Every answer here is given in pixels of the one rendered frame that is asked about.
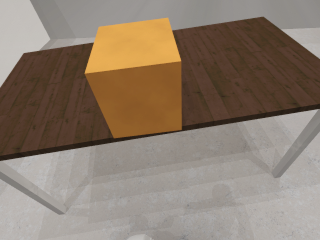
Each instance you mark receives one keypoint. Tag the table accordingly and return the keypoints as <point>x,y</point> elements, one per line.
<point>230,72</point>

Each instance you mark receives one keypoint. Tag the carton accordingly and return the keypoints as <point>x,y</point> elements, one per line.
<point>135,73</point>

